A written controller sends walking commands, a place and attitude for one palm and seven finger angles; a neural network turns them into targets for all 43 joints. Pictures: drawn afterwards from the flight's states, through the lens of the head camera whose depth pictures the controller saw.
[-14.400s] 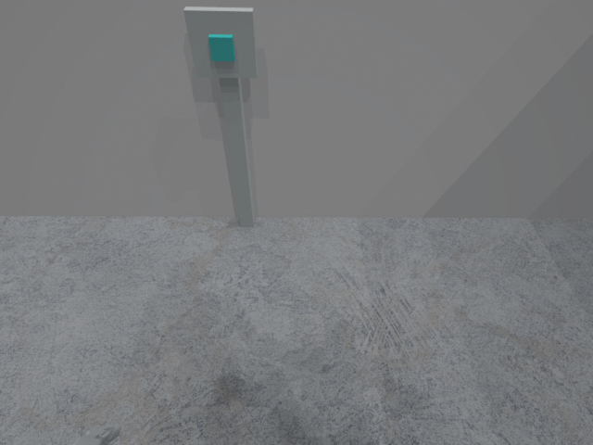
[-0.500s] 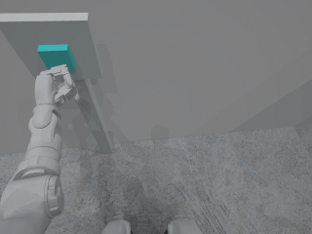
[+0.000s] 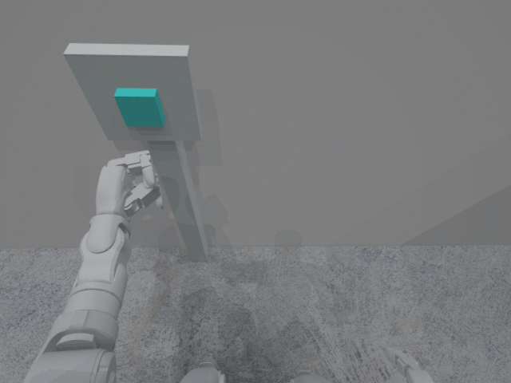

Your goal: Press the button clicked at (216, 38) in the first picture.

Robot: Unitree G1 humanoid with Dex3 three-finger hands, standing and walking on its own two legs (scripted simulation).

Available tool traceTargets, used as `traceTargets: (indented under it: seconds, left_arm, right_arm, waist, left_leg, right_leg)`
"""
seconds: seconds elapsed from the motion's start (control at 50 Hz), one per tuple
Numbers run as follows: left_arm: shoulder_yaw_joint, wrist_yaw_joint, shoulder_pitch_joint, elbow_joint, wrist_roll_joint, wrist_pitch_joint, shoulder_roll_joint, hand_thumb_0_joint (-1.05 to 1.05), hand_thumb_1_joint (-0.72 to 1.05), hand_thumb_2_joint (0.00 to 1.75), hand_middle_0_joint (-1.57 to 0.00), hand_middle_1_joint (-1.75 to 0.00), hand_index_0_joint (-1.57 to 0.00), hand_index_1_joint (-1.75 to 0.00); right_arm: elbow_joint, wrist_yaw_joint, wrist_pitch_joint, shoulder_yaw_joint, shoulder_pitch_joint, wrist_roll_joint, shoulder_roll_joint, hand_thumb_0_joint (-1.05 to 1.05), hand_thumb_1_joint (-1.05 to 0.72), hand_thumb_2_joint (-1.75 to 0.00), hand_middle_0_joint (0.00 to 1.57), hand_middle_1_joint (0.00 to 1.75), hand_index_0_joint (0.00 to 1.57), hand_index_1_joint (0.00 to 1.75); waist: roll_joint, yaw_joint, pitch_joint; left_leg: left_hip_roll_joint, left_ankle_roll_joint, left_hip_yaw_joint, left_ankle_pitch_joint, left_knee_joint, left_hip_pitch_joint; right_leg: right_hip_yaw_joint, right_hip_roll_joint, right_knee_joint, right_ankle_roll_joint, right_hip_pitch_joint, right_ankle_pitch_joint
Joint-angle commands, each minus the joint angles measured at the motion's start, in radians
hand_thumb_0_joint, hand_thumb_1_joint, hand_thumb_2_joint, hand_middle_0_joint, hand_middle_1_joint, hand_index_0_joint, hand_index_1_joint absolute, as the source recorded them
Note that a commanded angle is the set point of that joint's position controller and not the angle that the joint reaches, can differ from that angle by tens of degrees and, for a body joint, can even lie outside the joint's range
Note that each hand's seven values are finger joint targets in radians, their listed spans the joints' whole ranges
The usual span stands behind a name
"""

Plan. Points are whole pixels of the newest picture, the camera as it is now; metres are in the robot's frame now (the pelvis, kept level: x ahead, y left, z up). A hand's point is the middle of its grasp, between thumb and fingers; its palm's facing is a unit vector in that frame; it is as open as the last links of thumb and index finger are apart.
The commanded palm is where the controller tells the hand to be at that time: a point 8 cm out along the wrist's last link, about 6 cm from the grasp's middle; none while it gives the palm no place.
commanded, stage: draw the hand back to the body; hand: left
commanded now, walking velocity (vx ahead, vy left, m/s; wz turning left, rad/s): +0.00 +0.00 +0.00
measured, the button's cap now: (141, 106) +0.55 +0.21 +0.10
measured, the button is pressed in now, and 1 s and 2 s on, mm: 0 0 0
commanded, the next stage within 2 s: step back with the hand held close in 1.50 s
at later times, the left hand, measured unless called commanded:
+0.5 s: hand (109, 216) +0.31 +0.19 +0.12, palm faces +0.06 -1.00 -0.03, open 3.1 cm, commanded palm +0.28 +0.25 +0.13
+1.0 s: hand (33, 249) +0.24 +0.23 +0.18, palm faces +0.33 -0.89 -0.33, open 3.1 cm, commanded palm +0.19 +0.27 +0.20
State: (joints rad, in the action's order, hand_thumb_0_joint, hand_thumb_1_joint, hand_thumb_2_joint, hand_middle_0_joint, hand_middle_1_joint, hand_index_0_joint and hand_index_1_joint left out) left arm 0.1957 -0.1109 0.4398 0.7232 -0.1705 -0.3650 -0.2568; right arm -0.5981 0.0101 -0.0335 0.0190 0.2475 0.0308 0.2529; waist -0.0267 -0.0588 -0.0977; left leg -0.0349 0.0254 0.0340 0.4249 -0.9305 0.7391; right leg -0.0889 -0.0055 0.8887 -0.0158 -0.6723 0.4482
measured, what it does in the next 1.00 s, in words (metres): rises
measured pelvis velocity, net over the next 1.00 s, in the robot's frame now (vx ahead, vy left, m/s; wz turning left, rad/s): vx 0.03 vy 0.00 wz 0.00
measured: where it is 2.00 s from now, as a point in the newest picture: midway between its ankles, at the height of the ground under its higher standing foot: outside the picture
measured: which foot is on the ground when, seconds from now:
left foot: down 0.00-1.00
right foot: down 0.00-1.00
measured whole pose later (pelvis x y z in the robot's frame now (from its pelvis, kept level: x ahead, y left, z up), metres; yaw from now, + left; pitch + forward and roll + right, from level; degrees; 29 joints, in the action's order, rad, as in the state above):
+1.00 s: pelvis +0.03 +0.00 +0.05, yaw +0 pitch -3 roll +0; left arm 0.19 0.11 -0.41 -0.33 -0.08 -0.04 -0.31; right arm -0.59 0.06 0.06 0.05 0.19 0.01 0.23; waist -0.07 0.05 -0.01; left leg 0.00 0.03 0.06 0.27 -0.44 0.13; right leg -0.06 -0.01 0.40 0.00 -0.08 0.28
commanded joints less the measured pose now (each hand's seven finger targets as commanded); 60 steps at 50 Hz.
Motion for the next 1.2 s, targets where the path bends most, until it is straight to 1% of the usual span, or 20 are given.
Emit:
traceTargets:
  seconds: [0.0,0.04,0.08,0.1,0.2,0.24,0.28,0.36,0.42,0.5,0.52,0.56,0.64,0.68,0.76,0.78,0.84,0.94,1.0,1.18]
  left_arm:
    - [0.111,0.006,0.439,-0.180,-0.006,-0.081,-0.250,0.00,0.90,0.90,-1.30,-1.50,-1.30,-1.50]
    - [0.139,-0.005,0.363,-0.254,-0.013,-0.093,-0.277,0.00,0.90,0.90,-1.30,-1.50,-1.30,-1.50]
    - [0.145,-0.022,0.252,-0.317,-0.023,-0.092,-0.288,0.00,0.90,0.90,-1.30,-1.50,-1.30,-1.50]
    - [0.114,-0.033,0.219,-0.344,-0.031,-0.081,-0.252,0.00,0.90,0.90,-1.30,-1.50,-1.30,-1.50]
    - [0.115,-0.070,0.016,-0.363,-0.093,0.025,-0.226,0.00,0.90,0.90,-1.30,-1.50,-1.30,-1.50]
    - [0.096,-0.077,0.023,-0.415,-0.108,0.058,-0.205,0.00,0.90,0.90,-1.30,-1.50,-1.30,-1.50]
    - [0.122,-0.073,-0.025,-0.486,-0.118,0.068,-0.230,0.00,0.90,0.90,-1.30,-1.50,-1.30,-1.50]
    - [0.097,-0.064,-0.038,-0.660,-0.106,0.045,-0.220,0.00,0.90,0.90,-1.30,-1.50,-1.30,-1.50]
    - [0.083,-0.063,-0.081,-0.746,-0.108,0.044,-0.210,0.00,0.90,0.90,-1.30,-1.50,-1.30,-1.50]
    - [0.092,-0.074,-0.225,-0.789,-0.118,0.103,-0.206,0.00,0.90,0.90,-1.30,-1.50,-1.30,-1.50]
    - [0.071,0.040,-0.237,-0.874,0.010,0.119,-0.285,0.00,0.90,0.90,-1.30,-1.50,-1.30,-1.50]
    - [0.018,0.117,-0.375,-0.882,0.028,0.165,-0.178,0.00,0.90,0.90,-1.30,-1.50,-1.30,-1.50]
    - [0.036,0.177,-0.450,-0.980,0.063,0.211,-0.197,0.00,0.90,0.90,-1.30,-1.50,-1.30,-1.50]
    - [0.039,0.192,-0.469,-1.033,0.071,0.227,-0.210,0.00,0.90,0.90,-1.30,-1.50,-1.30,-1.50]
    - [0.038,0.218,-0.509,-1.154,0.088,0.242,-0.197,0.00,0.90,0.90,-1.30,-1.50,-1.30,-1.50]
    - [0.044,0.220,-0.525,-1.170,0.089,0.248,-0.207,0.00,0.90,0.90,-1.30,-1.50,-1.30,-1.50]
    - [0.068,0.228,-0.615,-1.224,0.094,0.255,-0.207,0.00,0.90,0.90,-1.30,-1.50,-1.30,-1.50]
    - [0.101,0.226,-0.777,-1.283,0.095,0.269,-0.204,0.00,0.90,0.90,-1.30,-1.50,-1.30,-1.50]
    - [0.135,0.222,-0.837,-1.309,0.092,0.272,-0.216,0.00,0.90,0.90,-1.30,-1.50,-1.30,-1.50]
    - [0.204,0.229,-0.945,-1.452,0.096,0.245,-0.253,0.00,0.90,0.90,-1.30,-1.50,-1.30,-1.50]
  right_arm:
    - [0.081,0.023,0.033,-0.055,0.075,-0.004,0.147,0.00,-0.90,-0.90,0.20,0.30,0.20,0.30]
    - [0.106,0.022,0.039,-0.055,0.065,-0.002,0.142,0.00,-0.90,-0.90,0.20,0.30,0.20,0.30]
    - [0.130,0.020,0.043,-0.056,0.059,0.001,0.141,0.00,-0.90,-0.90,0.20,0.30,0.20,0.30]
    - [0.139,0.018,0.045,-0.053,0.050,0.007,0.134,0.00,-0.90,-0.90,0.20,0.30,0.20,0.30]
    - [0.170,0.030,0.054,-0.049,0.017,0.032,0.142,0.00,-0.90,-0.90,0.20,0.30,0.20,0.30]
    - [0.173,0.038,0.063,-0.048,0.002,0.038,0.143,0.00,-0.90,-0.90,0.20,0.30,0.20,0.30]
    - [0.179,0.044,0.077,-0.052,-0.009,0.038,0.144,0.00,-0.90,-0.90,0.20,0.30,0.20,0.30]
    - [0.178,0.052,0.113,-0.047,-0.037,0.037,0.129,0.00,-0.90,-0.90,0.20,0.30,0.20,0.30]
    - [0.174,0.057,0.143,-0.041,-0.058,0.036,0.123,0.00,-0.90,-0.90,0.20,0.30,0.20,0.30]
    - [0.183,0.063,0.174,-0.033,-0.090,0.040,0.121,0.00,-0.90,-0.90,0.20,0.30,0.20,0.30]
    - [0.182,0.075,0.161,-0.042,-0.117,0.029,0.111,0.00,-0.90,-0.90,0.20,0.30,0.20,0.30]
    - [0.193,0.083,0.158,-0.035,-0.128,0.025,0.100,0.00,-0.90,-0.90,0.20,0.30,0.20,0.30]
    - [0.184,0.085,0.137,-0.023,-0.144,0.016,0.096,0.00,-0.90,-0.90,0.20,0.30,0.20,0.30]
    - [0.179,0.086,0.136,-0.021,-0.154,0.010,0.098,0.00,-0.90,-0.90,0.20,0.30,0.20,0.30]
    - [0.181,0.084,0.145,-0.011,-0.163,-0.001,0.082,0.00,-0.90,-0.90,0.20,0.30,0.20,0.30]
    - [0.176,0.084,0.149,-0.011,-0.170,-0.005,0.087,0.00,-0.90,-0.90,0.20,0.30,0.20,0.30]
    - [0.174,0.076,0.154,-0.011,-0.167,-0.012,0.084,0.00,-0.90,-0.90,0.20,0.30,0.20,0.30]
    - [0.172,0.059,0.150,-0.017,-0.170,-0.020,0.083,0.00,-0.90,-0.90,0.20,0.30,0.20,0.30]
    - [0.173,0.056,0.143,-0.022,-0.176,-0.022,0.082,0.00,-0.90,-0.90,0.20,0.30,0.20,0.30]
    - [0.169,0.063,0.173,-0.028,-0.196,-0.021,0.068,0.00,-0.90,-0.90,0.20,0.30,0.20,0.30]
  waist:
    - [-0.001,-0.027,-0.357]
    - [-0.064,0.013,-0.445]
    - [-0.087,0.035,-0.498]
    - [-0.097,0.029,-0.479]
    - [0.060,0.029,-0.262]
    - [0.050,0.021,-0.207]
    - [0.060,0.030,-0.208]
    - [-0.032,0.032,-0.221]
    - [-0.060,0.030,-0.213]
    - [-0.052,0.052,-0.187]
    - [-0.004,0.079,-0.159]
    - [0.033,0.062,-0.074]
    - [0.015,0.072,-0.057]
    - [0.013,0.075,-0.052]
    - [-0.074,0.078,-0.052]
    - [-0.033,0.082,-0.040]
    - [-0.046,0.093,-0.053]
    - [-0.014,0.106,-0.026]
    - [0.025,0.111,-0.008]
    - [-0.040,0.128,0.025]
  left_leg:
    - [0.029,-0.003,-0.056,-0.243,0.105,-0.234]
    - [0.031,-0.006,-0.048,-0.298,0.115,-0.288]
    - [0.027,-0.008,-0.048,-0.368,0.127,-0.329]
    - [0.024,-0.007,-0.044,-0.382,0.136,-0.349]
    - [0.026,0.008,-0.026,-0.246,0.212,-0.237]
    - [0.027,0.011,-0.026,-0.207,0.234,-0.250]
    - [0.028,0.014,-0.024,-0.206,0.244,-0.271]
    - [0.023,0.012,-0.038,-0.216,0.275,-0.365]
    - [0.019,0.010,-0.050,-0.226,0.292,-0.412]
    - [0.020,0.007,-0.052,-0.237,0.316,-0.436]
    - [0.017,0.013,-0.051,-0.219,0.366,-0.471]
    - [0.012,0.011,-0.046,-0.194,0.397,-0.474]
    - [0.008,0.012,-0.038,-0.276,0.446,-0.554]
    - [0.006,0.013,-0.037,-0.312,0.465,-0.579]
    - [0.008,0.004,-0.036,-0.403,0.502,-0.663]
    - [0.006,0.007,-0.036,-0.408,0.507,-0.663]
    - [0.008,0.004,-0.034,-0.485,0.521,-0.694]
    - [0.005,0.003,-0.029,-0.569,0.528,-0.699]
    - [0.007,0.005,-0.021,-0.557,0.532,-0.685]
    - [0.011,0.005,-0.017,-0.494,0.530,-0.688]
  right_leg:
    - [0.070,0.025,-0.108,0.001,0.096,-0.296]
    - [0.076,0.025,-0.107,-0.005,0.171,-0.350]
    - [0.071,0.028,-0.105,-0.010,0.226,-0.407]
    - [0.066,0.030,-0.115,-0.008,0.216,-0.420]
    - [0.065,0.029,-0.208,0.007,0.264,-0.359]
    - [0.066,0.026,-0.239,0.010,0.243,-0.311]
    - [0.071,0.023,-0.259,0.012,0.268,-0.297]
    - [0.060,0.026,-0.264,0.003,0.263,-0.273]
    - [0.052,0.025,-0.272,0.000,0.270,-0.270]
    - [0.044,0.021,-0.292,0.000,0.296,-0.288]
    - [0.083,-0.006,-0.362,-0.013,0.325,-0.263]
    - [0.073,-0.011,-0.395,-0.005,0.326,-0.243]
    - [0.065,-0.008,-0.433,-0.007,0.413,-0.323]
    - [0.067,-0.006,-0.457,-0.008,0.452,-0.350]
    - [0.057,-0.004,-0.483,-0.012,0.500,-0.409]
    - [0.058,0.000,-0.496,-0.010,0.507,-0.416]
    - [0.055,-0.001,-0.502,-0.010,0.549,-0.469]
    - [0.051,-0.001,-0.518,-0.004,0.580,-0.530]
    - [0.052,-0.001,-0.527,0.000,0.596,-0.547]
    - [0.059,0.006,-0.559,-0.001,0.570,-0.493]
